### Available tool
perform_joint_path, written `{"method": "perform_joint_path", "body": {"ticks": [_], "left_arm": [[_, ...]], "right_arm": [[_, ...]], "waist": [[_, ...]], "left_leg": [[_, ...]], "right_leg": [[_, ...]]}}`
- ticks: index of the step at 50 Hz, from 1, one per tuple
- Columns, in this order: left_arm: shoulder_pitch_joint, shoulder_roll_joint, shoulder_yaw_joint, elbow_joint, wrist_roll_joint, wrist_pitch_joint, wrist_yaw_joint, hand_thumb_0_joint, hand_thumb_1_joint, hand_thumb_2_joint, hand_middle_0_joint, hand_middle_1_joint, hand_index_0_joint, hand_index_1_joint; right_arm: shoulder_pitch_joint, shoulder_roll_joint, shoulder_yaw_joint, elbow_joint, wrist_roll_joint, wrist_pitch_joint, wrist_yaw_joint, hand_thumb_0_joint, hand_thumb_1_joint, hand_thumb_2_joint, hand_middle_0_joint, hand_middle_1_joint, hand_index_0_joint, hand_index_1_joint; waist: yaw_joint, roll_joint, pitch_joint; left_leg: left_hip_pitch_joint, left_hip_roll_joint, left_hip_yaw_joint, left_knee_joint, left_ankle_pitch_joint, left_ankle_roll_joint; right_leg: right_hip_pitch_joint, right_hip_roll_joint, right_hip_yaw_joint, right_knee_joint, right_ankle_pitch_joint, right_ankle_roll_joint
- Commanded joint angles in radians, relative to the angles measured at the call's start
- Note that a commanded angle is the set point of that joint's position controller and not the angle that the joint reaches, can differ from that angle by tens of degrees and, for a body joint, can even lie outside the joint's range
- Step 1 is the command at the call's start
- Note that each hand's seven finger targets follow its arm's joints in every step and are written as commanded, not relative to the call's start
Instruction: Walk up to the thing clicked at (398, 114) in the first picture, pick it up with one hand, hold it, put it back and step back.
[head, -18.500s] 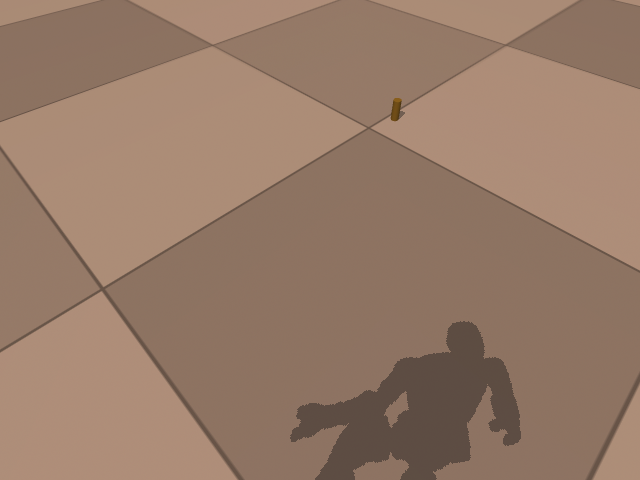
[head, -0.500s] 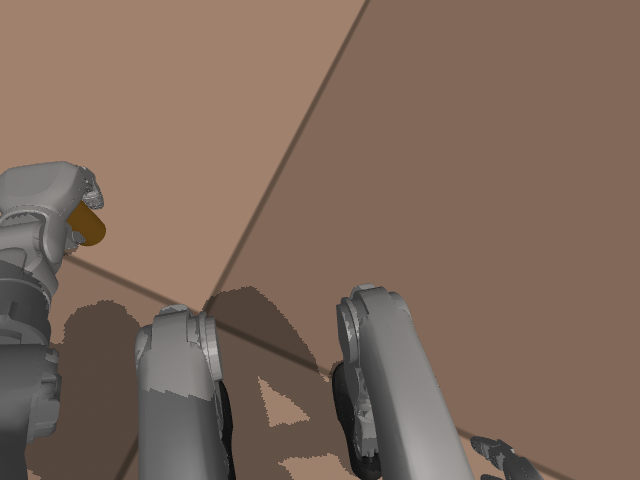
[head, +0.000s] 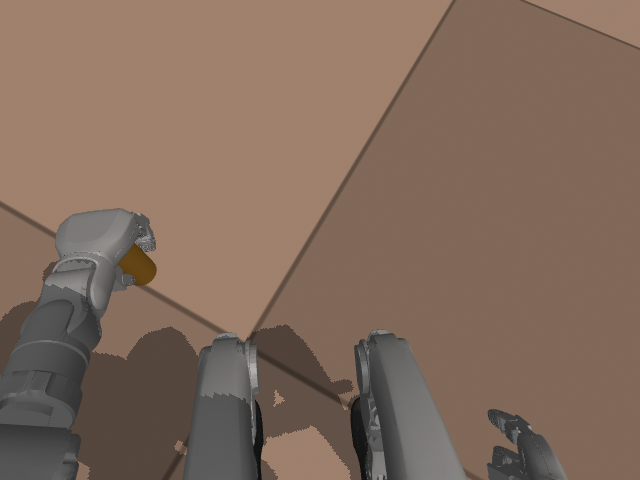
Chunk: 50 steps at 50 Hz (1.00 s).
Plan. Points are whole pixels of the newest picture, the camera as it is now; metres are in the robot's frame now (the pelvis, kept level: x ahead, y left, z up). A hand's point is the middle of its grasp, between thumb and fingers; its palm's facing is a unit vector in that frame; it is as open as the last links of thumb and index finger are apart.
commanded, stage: lift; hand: left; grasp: from above
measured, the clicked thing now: (126, 259) +0.42 +0.27 -0.12
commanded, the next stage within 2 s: hold in 0.90 s
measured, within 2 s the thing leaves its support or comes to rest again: neither
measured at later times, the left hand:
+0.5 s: hand (41, 234) +0.36 +0.26 +0.09, palm faces -0.44 -0.10 -0.89, open 7.0 cm
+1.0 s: hand (9, 165) +0.38 +0.24 +0.17, palm faces -0.43 -0.10 -0.90, open 7.0 cm
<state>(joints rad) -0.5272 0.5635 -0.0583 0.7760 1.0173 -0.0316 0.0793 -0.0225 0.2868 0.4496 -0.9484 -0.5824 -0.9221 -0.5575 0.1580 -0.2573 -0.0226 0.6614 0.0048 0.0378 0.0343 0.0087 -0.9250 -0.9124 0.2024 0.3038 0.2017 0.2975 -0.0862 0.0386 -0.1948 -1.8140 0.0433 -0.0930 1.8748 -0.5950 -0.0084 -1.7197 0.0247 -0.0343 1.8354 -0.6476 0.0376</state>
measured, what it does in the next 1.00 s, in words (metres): rises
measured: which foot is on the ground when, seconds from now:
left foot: down 0.00-1.00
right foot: down 0.00-1.00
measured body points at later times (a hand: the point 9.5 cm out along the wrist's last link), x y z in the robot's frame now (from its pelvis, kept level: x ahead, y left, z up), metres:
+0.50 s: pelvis +0.04 +0.00 +0.17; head +0.11 +0.02 +0.61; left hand +0.38 +0.26 +0.14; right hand +0.15 -0.25 +0.05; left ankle +0.10 +0.13 -0.46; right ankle +0.09 -0.14 -0.46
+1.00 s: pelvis +0.07 +0.00 +0.24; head +0.12 +0.00 +0.69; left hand +0.40 +0.25 +0.22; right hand +0.17 -0.26 +0.12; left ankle +0.09 +0.13 -0.46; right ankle +0.09 -0.14 -0.46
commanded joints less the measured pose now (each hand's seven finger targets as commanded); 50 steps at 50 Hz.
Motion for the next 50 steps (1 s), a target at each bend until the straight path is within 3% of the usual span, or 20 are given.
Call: {"method": "perform_joint_path", "body": {"ticks": [1,4,5,9,12,13,15,17,21,23,26,29,30,33,36,40,50], "left_arm": [[-0.223,0.194,0.061,-0.233,-0.016,0.025,0.038,0.000,0.689,0.661,-1.082,-0.624,-1.093,-0.616],[-0.188,0.204,0.078,-0.286,-0.019,0.038,0.042,0.000,0.706,0.666,-1.096,-0.619,-1.104,-0.612],[-0.197,0.180,0.059,-0.298,-0.019,0.041,0.043,0.000,0.704,0.652,-1.097,-0.617,-1.106,-0.610],[-0.179,0.181,0.063,-0.304,-0.009,0.053,0.054,0.000,0.686,0.671,-1.083,-0.616,-1.087,-0.613],[-0.183,0.139,0.019,-0.267,-0.016,0.055,0.051,0.000,0.673,0.694,-1.072,-0.642,-1.077,-0.640],[-0.152,0.154,0.040,-0.243,-0.024,0.055,0.050,0.000,0.672,0.709,-1.067,-0.646,-1.072,-0.644],[-0.141,0.111,0.002,-0.224,-0.032,0.056,0.045,0.000,0.704,0.691,-1.090,-0.638,-1.098,-0.633],[-0.102,0.085,-0.008,-0.189,-0.038,0.056,0.041,0.000,0.693,0.684,-1.076,-0.639,-1.085,-0.633],[-0.051,0.063,-0.025,-0.170,-0.033,0.052,0.040,0.000,0.693,0.643,-1.075,-0.616,-1.086,-0.608],[-0.104,0.070,-0.024,-0.172,-0.027,0.047,0.050,0.000,0.708,0.659,-1.082,-0.642,-1.095,-0.631],[-0.114,0.055,-0.026,-0.127,-0.016,0.047,0.079,0.000,0.730,0.661,-1.100,-0.623,-1.111,-0.615],[-0.121,0.050,-0.032,-0.115,-0.010,0.053,0.096,0.000,0.736,0.687,-1.105,-0.640,-1.116,-0.632],[-0.125,0.070,-0.015,-0.131,-0.004,0.054,0.100,0.000,0.719,0.697,-1.093,-0.647,-1.103,-0.640],[-0.129,0.042,-0.038,-0.132,-0.005,0.060,0.103,0.000,0.726,0.727,-1.114,-0.630,-1.114,-0.633],[-0.100,0.053,-0.019,-0.110,-0.016,0.067,0.108,0.000,0.715,0.721,-1.095,-0.643,-1.099,-0.642],[-0.099,0.011,-0.047,-0.108,-0.026,0.070,0.099,0.000,0.707,0.729,-1.091,-0.650,-1.094,-0.649],[-0.075,0.021,-0.041,-0.135,-0.021,0.060,0.083,0.000,0.674,0.709,-1.071,-0.624,-1.075,-0.622]], "right_arm": [[0.097,-0.169,-0.064,-0.066,0.007,-0.022,-0.027,0.000,-0.925,-0.910,0.199,0.300,0.199,0.300],[0.079,-0.164,-0.062,-0.072,0.016,-0.020,-0.040,0.000,-0.923,-0.909,0.199,0.300,0.199,0.300],[0.075,-0.161,-0.059,-0.073,0.017,-0.021,-0.044,0.000,-0.924,-0.910,0.199,0.300,0.199,0.300],[0.072,-0.153,-0.054,-0.065,0.025,-0.027,-0.064,0.000,-0.922,-0.910,0.199,0.300,0.199,0.300],[0.078,-0.138,-0.046,-0.048,0.029,-0.041,-0.079,0.000,-0.923,-0.910,0.199,0.300,0.199,0.300],[0.074,-0.141,-0.047,-0.051,0.030,-0.047,-0.083,0.000,-0.920,-0.909,0.199,0.300,0.199,0.300],[0.073,-0.134,-0.045,-0.051,0.033,-0.056,-0.089,0.000,-0.920,-0.909,0.199,0.300,0.200,0.300],[0.073,-0.134,-0.045,-0.053,0.037,-0.066,-0.093,0.000,-0.919,-0.909,0.199,0.300,0.199,0.300],[0.093,-0.127,-0.044,-0.053,0.041,-0.078,-0.102,0.000,-0.920,-0.910,0.199,0.300,0.199,0.300],[0.102,-0.126,-0.044,-0.046,0.037,-0.083,-0.105,0.000,-0.921,-0.911,0.199,0.300,0.199,0.300],[0.114,-0.127,-0.046,-0.043,0.037,-0.086,-0.102,0.000,-0.916,-0.909,0.200,0.300,0.199,0.300],[0.118,-0.129,-0.049,-0.039,0.034,-0.087,-0.097,0.000,-0.916,-0.909,0.199,0.300,0.199,0.300],[0.123,-0.131,-0.052,-0.033,0.031,-0.088,-0.096,0.000,-0.916,-0.909,0.199,0.300,0.199,0.300],[0.119,-0.132,-0.053,-0.032,0.032,-0.087,-0.092,0.000,-0.913,-0.908,0.200,0.300,0.199,0.300],[0.121,-0.135,-0.056,-0.031,0.033,-0.084,-0.091,0.000,-0.911,-0.906,0.200,0.300,0.200,0.300],[0.123,-0.130,-0.061,-0.031,0.031,-0.084,-0.089,0.000,-0.912,-0.906,0.200,0.300,0.199,0.300],[0.111,-0.135,-0.069,-0.032,0.035,-0.077,-0.086,0.000,-0.910,-0.905,0.200,0.300,0.200,0.300]], "waist": [[-0.003,0.134,-0.529],[0.006,0.128,-0.493],[0.003,0.141,-0.487],[0.005,0.117,-0.455],[-0.013,0.085,-0.369],[-0.001,0.067,-0.347],[-0.003,0.057,-0.305],[0.007,0.058,-0.289],[0.014,0.032,-0.278],[0.012,0.047,-0.263],[0.011,0.045,-0.215],[0.015,0.029,-0.214],[0.024,0.047,-0.230],[0.022,0.050,-0.232],[0.027,0.020,-0.207],[0.027,0.021,-0.193],[0.038,-0.010,-0.158]], "left_leg": [[0.601,-0.023,0.040,-0.376,0.058,0.028],[0.663,-0.021,0.037,-0.456,0.042,0.026],[0.703,-0.020,0.032,-0.488,0.038,0.023],[0.816,-0.018,0.034,-0.580,0.071,0.019],[0.844,-0.028,0.055,-0.639,0.067,0.023],[0.859,-0.025,0.049,-0.671,0.053,0.022],[0.885,-0.027,0.055,-0.716,0.053,0.022],[0.934,-0.024,0.040,-0.771,0.050,0.017],[1.014,-0.032,0.055,-0.830,0.182,0.015],[1.052,-0.030,0.062,-0.863,0.221,0.015],[1.105,-0.030,0.064,-0.929,0.200,0.012],[1.161,-0.036,0.076,-0.970,0.239,0.012],[1.189,-0.037,0.079,-0.983,0.266,0.011],[1.264,-0.036,0.080,-1.027,0.319,0.007],[1.295,-0.038,0.081,-1.064,0.345,0.009],[1.345,-0.039,0.088,-1.104,0.397,0.007],[1.427,-0.046,0.104,-1.183,0.476,0.010]], "right_leg": [[0.338,0.030,-0.033,-0.357,0.129,-0.065],[0.403,0.028,-0.026,-0.426,0.115,-0.064],[0.424,0.027,-0.026,-0.441,0.119,-0.065],[0.525,0.029,-0.017,-0.539,0.141,-0.063],[0.598,0.028,0.005,-0.636,0.132,-0.061],[0.623,0.027,0.007,-0.662,0.114,-0.060],[0.670,0.026,0.015,-0.715,0.113,-0.060],[0.708,0.025,0.014,-0.742,0.122,-0.061],[0.830,0.031,0.015,-0.815,0.238,-0.060],[0.858,0.031,0.014,-0.841,0.280,-0.059],[0.886,0.026,0.017,-0.896,0.260,-0.061],[0.956,0.024,0.024,-0.956,0.288,-0.058],[0.983,0.022,0.027,-0.968,0.312,-0.057],[1.026,0.020,0.026,-1.003,0.362,-0.056],[1.080,0.019,0.028,-1.050,0.386,-0.051],[1.133,0.016,0.033,-1.096,0.434,-0.047],[1.243,0.014,0.042,-1.182,0.508,-0.044]]}}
